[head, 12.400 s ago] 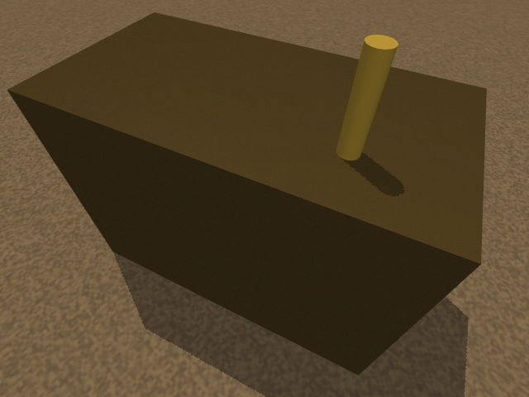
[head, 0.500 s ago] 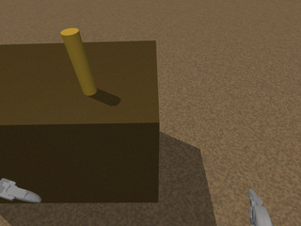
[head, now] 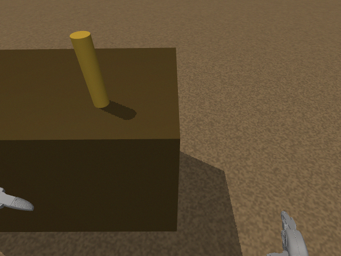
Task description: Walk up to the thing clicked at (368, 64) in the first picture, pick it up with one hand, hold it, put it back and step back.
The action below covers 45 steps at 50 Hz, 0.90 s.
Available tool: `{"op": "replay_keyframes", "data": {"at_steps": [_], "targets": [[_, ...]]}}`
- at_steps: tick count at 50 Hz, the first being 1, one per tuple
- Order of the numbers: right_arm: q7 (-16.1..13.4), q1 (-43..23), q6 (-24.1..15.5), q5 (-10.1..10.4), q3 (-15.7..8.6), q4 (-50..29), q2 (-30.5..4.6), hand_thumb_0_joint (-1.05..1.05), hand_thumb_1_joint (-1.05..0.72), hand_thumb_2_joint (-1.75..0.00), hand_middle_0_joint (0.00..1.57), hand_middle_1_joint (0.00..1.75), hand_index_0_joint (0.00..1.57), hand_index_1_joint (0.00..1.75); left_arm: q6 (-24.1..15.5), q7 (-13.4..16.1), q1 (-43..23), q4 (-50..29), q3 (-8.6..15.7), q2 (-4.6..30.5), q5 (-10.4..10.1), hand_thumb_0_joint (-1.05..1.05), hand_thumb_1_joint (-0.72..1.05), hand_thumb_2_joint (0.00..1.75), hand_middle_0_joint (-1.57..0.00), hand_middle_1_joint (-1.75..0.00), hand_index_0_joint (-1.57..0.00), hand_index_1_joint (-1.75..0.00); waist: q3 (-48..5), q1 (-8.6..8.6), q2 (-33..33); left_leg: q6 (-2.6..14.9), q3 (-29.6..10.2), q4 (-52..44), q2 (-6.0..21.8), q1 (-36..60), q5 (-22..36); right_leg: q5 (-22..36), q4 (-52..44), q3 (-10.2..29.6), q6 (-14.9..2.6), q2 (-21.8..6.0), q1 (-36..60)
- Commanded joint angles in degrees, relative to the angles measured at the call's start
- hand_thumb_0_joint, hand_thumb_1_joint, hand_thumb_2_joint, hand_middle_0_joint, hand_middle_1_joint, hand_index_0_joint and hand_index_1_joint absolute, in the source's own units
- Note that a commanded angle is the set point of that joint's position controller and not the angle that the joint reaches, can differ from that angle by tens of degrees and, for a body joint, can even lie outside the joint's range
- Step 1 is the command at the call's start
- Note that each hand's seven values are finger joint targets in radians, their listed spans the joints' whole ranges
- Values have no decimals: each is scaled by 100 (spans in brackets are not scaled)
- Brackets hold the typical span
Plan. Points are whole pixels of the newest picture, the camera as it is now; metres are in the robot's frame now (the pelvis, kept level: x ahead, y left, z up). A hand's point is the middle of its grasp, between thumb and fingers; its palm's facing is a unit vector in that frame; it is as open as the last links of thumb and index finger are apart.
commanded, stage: go down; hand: left
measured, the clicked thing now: (92, 73) +0.58 +0.26 +0.14
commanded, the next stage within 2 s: none
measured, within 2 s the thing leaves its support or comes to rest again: neither
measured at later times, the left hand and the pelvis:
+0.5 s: hand out of the picture +0.31 +0.37 +0.19, palm faces +0.27 -0.95 -0.17, open 17.6 cm; pelvis +0.01 +0.02 +0.00, yaw -2 degrees
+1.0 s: hand out of the picture +0.34 +0.40 +0.21, palm faces +0.23 -0.97 -0.02, open 17.7 cm; pelvis +0.00 +0.01 +0.00, yaw -1 degrees
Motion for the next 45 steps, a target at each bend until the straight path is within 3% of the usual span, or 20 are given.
{"op": "replay_keyframes", "data": {"at_steps": [1, 5, 7, 8, 12, 20, 21, 22, 24, 26, 28, 29, 32, 33, 35, 37, 38, 40, 42, 45], "targets": [[-186, -552, -358, 58, -55, -798, -778, 0, 56, -4, 5, 5, 5, 5, 3, -397, -2069, -411, 951, 2317, -331, 0, -60, 5, -8, -6, -7, -7, -636, -225, -4, 151, 227, -384, -139, 114, 431, 612, -623, 25, -32, 43, -224], [-294, -681, -408, 92, 57, -625, -823, 0, 55, -5, 5, 5, 5, 5, 352, -954, -2712, 455, 1157, 2738, -622, 0, -60, 7, -7, -7, -6, -8, -918, -203, 196, 148, 192, -386, -122, 120, 741, 904, -554, 5, -75, 73, -111], [-299, -751, -442, 110, 300, -585, -662, 0, 55, -5, 5, 5, 5, 5, 532, -1234, -2968, 859, 1196, 2837, -741, 0, -60, 6, -6, -7, -6, -7, -1083, -152, 396, 132, 179, -374, -105, 97, 942, 1079, -489, -24, -102, 91, -12], [-334, -771, -465, 109, 134, -520, -869, 0, 55, -5, 5, 5, 5, 5, 660, -1352, -3172, 1008, 1253, 3010, -760, 0, -60, 7, -6, -6, -6, -7, -1185, -174, 449, 106, 139, -395, -70, 129, 1105, 1188, -448, -47, -127, 125, -21], [-344, -877, -590, 88, 382, -724, -799, 0, 55, -5, 5, 5, 5, 5, 968, -1833, -3568, 1526, 1117, 3003, -820, 0, -59, 4, -6, -4, -6, -5, -1233, -167, 410, 109, 145, -408, -47, 132, 1130, 1158, -464, -72, -144, 161, -67], [-374, -480, -714, -17, 189, -491, -993, 0, 54, -5, 5, 5, 5, 5, 1138, -1980, -3923, 1629, 1302, 3258, -748, 0, -60, 5, -6, -4, -5, -5, -1385, -85, 443, 27, 36, -414, 78, 217, 1300, 1168, -399, -101, -159, 235, -242], [-352, -467, -727, -27, 291, -443, -848, 0, 54, -5, 5, 5, 5, 5, 1120, -1961, -4114, 1474, 1171, 3135, -737, 0, -59, 5, -6, -5, -5, -6, -1254, -70, 492, 25, 62, -440, 68, 175, 1156, 1028, -431, -106, -168, 243, -330], [-374, -580, -748, -30, 287, -608, -907, 0, 55, -5, 5, 5, 5, 5, 1150, -1951, -4047, 1608, 1276, 3247, -713, 0, -59, 5, -6, -4, -5, -5, -1416, -92, 469, 32, 62, -404, 73, 235, 1198, 1084, -445, -83, -149, 216, -299], [-387, -461, -729, -30, 359, -184, -746, 0, 54, -5, 5, 5, 5, 5, 1206, -1946, -4054, 1689, 1181, 3184, -680, 0, -59, 4, -6, -4, -6, -5, -1259, -37, 549, 30, 85, -382, 50, 124, 1317, 1159, -423, -70, -164, 210, -301], [-416, -804, -812, -42, 268, -597, -987, 0, 55, -5, 5, 5, 5, 5, 1178, -1946, -4269, 1516, 1271, 3352, -655, 0, -58, 4, -6, -4, -6, -5, -1543, -63, 606, -7, 8, -357, 112, 323, 1491, 1269, -371, -83, -164, 218, -277], [-440, -603, -777, -52, 415, -388, -813, 0, 55, -5, 5, 5, 5, 5, 1226, -1963, -4399, 1603, 1307, 3479, -609, 0, -58, 6, -6, -4, -6, -5, -1576, -77, 660, 10, 48, -319, 82, 317, 1557, 1321, -399, -75, -158, 213, -266], [-452, -674, -798, -42, 416, -316, -766, 0, 55, -5, 5, 5, 5, 5, 1257, -2012, -4619, 1713, 1121, 3336, -618, 0, -59, 6, -6, -5, -6, -6, -1408, -166, 674, 20, 60, -359, 62, 309, 1346, 1171, -429, -66, -165, 222, -397], [-555, -852, -910, -40, 308, -426, -1041, 0, 55, -5, 5, 5, 5, 5, 1337, -2122, -4973, 2007, 1530, 4051, -664, 0, -60, 8, -6, -5, -5, -6, -1512, -176, 698, 45, 44, -417, 44, 236, 1052, 1028, -484, -80, -140, 210, -372], [-551, -586, -880, -46, 465, -83, -803, 0, 55, -5, 5, 5, 5, 5, 1400, -2194, -4996, 2330, 1428, 4012, -649, 0, -60, 8, -5, -6, -5, -6, -1340, -204, 743, 83, 114, -406, -12, 132, 911, 932, -537, -65, -143, 193, -412], [-616, -593, -930, -39, 510, -164, -806, 0, 55, -5, 5, 5, 5, 5, 1510, -2399, -5063, 2810, 1334, 3955, -690, 0, -61, 8, -5, -6, -5, -7, -1369, -331, 456, 140, 119, -375, -35, 159, 959, 1029, -576, -54, -106, 186, -457], [-636, -506, -963, -38, 631, 144, -673, 0, 55, -5, 5, 5, 5, 5, 1596, -2599, -5390, 3095, 1026, 3756, -745, 0, -61, 9, -5, -7, -5, -8, -1154, -372, 477, 170, 140, -374, -78, 84, 744, 846, -600, -36, -106, 177, -703], [-674, -756, -1033, -55, 622, -258, -853, 0, 56, -5, 5, 5, 5, 5, 1629, -2643, -5432, 3223, 1237, 4149, -713, 0, -61, 9, -5, -6, -5, -7, -1461, -326, 472, 175, 150, -324, -101, 153, 896, 994, -596, -25, -95, 152, -601], [-727, -608, -1058, -78, 525, -167, -1032, 0, 56, -5, 5, 5, 5, 5, 1683, -2740, -5689, 3483, 1297, 4488, -651, 0, -61, 9, -5, -6, -5, -7, -1587, -371, 556, 149, 108, -357, -74, 220, 869, 972, -582, -62, -114, 184, -676], [-726, -600, -1079, -73, 808, -128, -748, 0, 57, -4, 5, 5, 5, 5, 1741, -2881, -5864, 3845, 1107, 4325, -667, 0, -61, 8, -5, -6, -5, -7, -1415, -400, 536, 154, 86, -351, -71, 182, 839, 921, -604, -74, -113, 195, -795], [-809, -704, -1119, -97, 695, -217, -974, 0, 56, -5, 5, 5, 5, 5, 1787, -2932, -5951, 4247, 1202, 4639, -645, 0, -60, 9, -5, -6, -5, -7, -1595, -387, 366, 182, 110, -275, -117, 137, 897, 974, -595, -43, -95, 168, -761]]}}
